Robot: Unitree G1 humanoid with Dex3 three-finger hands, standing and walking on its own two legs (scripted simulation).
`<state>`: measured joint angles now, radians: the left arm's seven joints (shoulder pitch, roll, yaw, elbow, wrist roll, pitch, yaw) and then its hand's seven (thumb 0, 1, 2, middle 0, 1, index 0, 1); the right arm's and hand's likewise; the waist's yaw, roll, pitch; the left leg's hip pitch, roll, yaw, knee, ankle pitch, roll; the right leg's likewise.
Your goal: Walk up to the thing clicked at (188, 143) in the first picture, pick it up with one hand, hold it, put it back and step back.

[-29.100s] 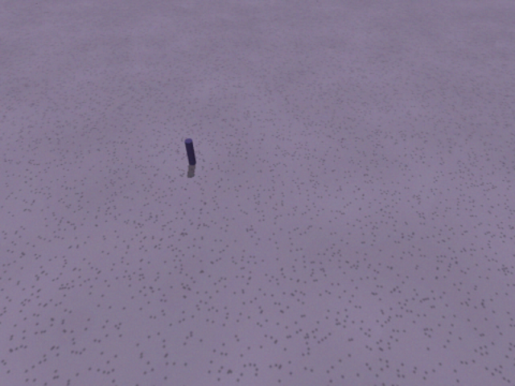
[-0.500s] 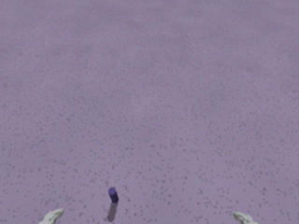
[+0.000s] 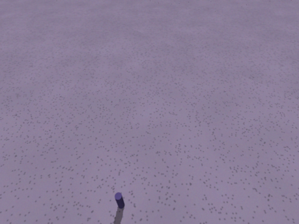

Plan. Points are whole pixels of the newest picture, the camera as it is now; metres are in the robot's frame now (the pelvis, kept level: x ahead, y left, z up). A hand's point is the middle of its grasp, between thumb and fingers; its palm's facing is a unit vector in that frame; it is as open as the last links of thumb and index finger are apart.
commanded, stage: stand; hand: left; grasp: from the side
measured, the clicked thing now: (119, 200) +0.42 +0.18 -0.69
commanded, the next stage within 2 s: step back in 1.52 s
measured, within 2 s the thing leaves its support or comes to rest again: neither
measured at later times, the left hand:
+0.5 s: hand out of the picture +0.06 +0.24 -0.15, palm faces -0.02 -0.94 -0.35, open 7.4 cm
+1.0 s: hand out of the picture +0.10 +0.24 -0.15, palm faces -0.02 -0.94 -0.34, open 7.4 cm
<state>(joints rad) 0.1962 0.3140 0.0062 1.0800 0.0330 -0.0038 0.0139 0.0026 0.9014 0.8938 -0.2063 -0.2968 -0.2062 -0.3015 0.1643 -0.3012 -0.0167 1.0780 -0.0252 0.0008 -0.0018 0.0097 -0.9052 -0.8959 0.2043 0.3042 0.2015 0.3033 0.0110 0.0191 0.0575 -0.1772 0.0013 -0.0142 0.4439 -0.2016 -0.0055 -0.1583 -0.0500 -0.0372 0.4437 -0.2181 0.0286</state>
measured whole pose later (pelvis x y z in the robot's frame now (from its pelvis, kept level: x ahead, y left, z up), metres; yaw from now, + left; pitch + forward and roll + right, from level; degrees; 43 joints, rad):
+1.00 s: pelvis +0.03 -0.01 +0.01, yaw +0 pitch -2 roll +0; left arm 0.10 0.33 0.02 1.17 0.02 -0.01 0.00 0.00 0.90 0.89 -0.21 -0.30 -0.21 -0.30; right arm 0.10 -0.33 0.00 1.15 -0.01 -0.01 -0.01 0.01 -0.91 -0.90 0.20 0.30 0.20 0.30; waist 0.00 0.01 0.06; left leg -0.11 0.02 -0.01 0.33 -0.18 -0.02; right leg -0.09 -0.03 -0.04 0.32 -0.19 0.02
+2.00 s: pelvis -0.03 +0.03 -0.01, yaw +0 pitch -1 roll -1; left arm 0.03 0.39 0.07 0.91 0.01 0.06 0.03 0.00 0.91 0.89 -0.20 -0.30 -0.20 -0.30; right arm 0.15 -0.35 -0.05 0.95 -0.03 0.04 0.00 0.01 -0.90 -0.90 0.21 0.30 0.20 0.30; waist -0.02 -0.03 0.19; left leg -0.31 -0.03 -0.01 0.59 -0.27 0.05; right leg -0.46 0.12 0.16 1.14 -0.54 -0.03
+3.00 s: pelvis -0.29 +0.02 -0.03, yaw -5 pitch -2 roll +0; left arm 0.22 0.40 0.09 0.86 0.02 0.05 0.00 0.00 0.90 0.89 -0.21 -0.30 -0.21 -0.30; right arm 0.07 -0.38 -0.04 0.79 -0.02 0.03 -0.01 0.01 -0.90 -0.90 0.21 0.30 0.20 0.30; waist 0.02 -0.01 0.19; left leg -0.43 0.04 0.02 0.65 -0.19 0.00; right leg -0.22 0.02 0.07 0.69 -0.43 0.01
